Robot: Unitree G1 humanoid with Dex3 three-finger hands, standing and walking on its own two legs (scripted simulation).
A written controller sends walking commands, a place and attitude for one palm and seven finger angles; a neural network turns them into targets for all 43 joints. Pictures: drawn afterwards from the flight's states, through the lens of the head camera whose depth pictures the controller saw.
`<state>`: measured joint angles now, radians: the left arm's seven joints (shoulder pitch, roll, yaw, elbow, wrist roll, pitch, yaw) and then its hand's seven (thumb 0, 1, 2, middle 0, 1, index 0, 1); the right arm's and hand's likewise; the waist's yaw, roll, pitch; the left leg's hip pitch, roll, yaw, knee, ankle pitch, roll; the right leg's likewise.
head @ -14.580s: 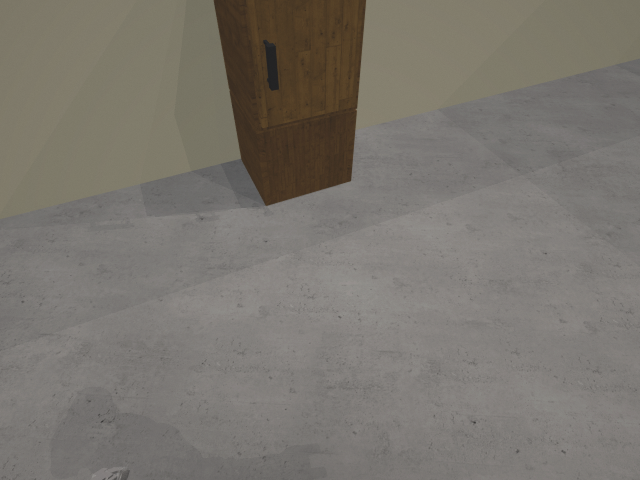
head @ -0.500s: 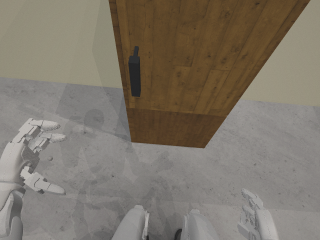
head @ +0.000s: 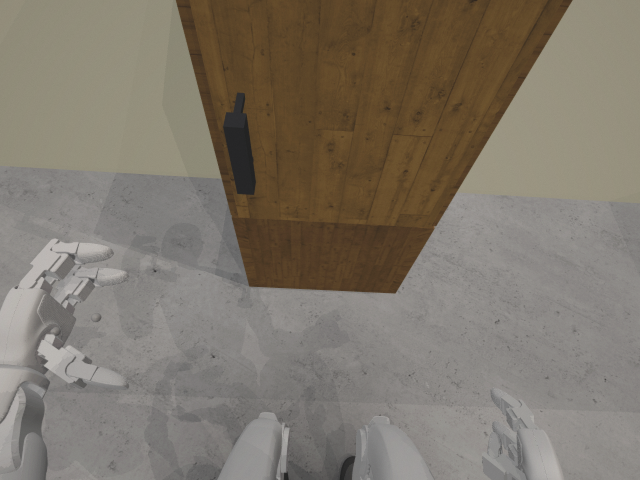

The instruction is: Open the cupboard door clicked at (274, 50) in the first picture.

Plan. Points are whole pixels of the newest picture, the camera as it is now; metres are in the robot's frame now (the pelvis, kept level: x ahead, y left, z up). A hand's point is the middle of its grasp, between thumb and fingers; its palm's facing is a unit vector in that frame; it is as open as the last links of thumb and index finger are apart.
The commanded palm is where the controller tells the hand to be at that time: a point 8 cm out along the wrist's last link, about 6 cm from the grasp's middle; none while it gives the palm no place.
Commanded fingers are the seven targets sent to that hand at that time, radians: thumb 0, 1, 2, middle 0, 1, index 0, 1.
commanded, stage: raise the hand with hooked fingers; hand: left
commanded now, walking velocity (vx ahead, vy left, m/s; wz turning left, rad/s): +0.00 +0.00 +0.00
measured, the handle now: (243, 145) +0.57 +0.15 +0.01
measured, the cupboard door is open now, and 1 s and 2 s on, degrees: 0 0 0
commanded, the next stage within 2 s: move the hooked fingers beside the handle in 0.06 s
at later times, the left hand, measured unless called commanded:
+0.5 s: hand (120, 280) +0.33 +0.26 +0.03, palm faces +0.01 -1.00 -0.02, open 14.0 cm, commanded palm +0.31 +0.30 +0.03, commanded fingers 0.00 -0.50 0.30 -0.30 -1.20 -0.30 -1.20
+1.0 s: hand (144, 232) +0.40 +0.25 +0.02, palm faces +0.04 -1.00 -0.01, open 14.0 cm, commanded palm +0.38 +0.29 +0.03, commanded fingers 0.00 -0.50 0.30 -0.30 -1.20 -0.30 -1.20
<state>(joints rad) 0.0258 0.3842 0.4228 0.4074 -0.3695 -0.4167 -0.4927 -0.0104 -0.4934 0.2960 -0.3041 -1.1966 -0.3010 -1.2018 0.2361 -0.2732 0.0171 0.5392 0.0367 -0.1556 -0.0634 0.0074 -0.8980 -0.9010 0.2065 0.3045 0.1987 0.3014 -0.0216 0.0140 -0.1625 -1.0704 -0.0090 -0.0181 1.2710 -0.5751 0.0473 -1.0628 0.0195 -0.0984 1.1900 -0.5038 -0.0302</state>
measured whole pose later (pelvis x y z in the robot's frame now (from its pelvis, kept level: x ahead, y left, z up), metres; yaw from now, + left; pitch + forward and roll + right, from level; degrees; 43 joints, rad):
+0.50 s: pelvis +0.00 +0.00 +0.00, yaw +0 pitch +22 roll -4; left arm -0.15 0.39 0.38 0.49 -0.32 -0.39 -0.45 -0.01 -0.49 0.30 -0.30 -1.20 -0.30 -1.20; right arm 0.22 -0.27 0.02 0.55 0.04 -0.14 -0.07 0.01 -0.90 -0.90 0.21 0.30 0.20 0.30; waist -0.03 0.02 -0.16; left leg -1.10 -0.01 -0.02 1.28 -0.58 0.05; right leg -1.09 0.02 -0.10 1.20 -0.51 -0.03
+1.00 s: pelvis +0.00 +0.01 +0.00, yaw -1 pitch +24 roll -4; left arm -0.41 0.41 0.39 0.76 -0.24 -0.45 -0.37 -0.01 -0.49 0.30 -0.30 -1.20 -0.30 -1.20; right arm 0.27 -0.27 0.02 0.60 0.02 -0.05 -0.05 0.00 -0.90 -0.90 0.21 0.30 0.20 0.30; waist -0.07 0.02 -0.16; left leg -1.13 -0.01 0.00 1.28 -0.58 0.06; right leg -1.12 0.02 -0.08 1.20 -0.50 -0.01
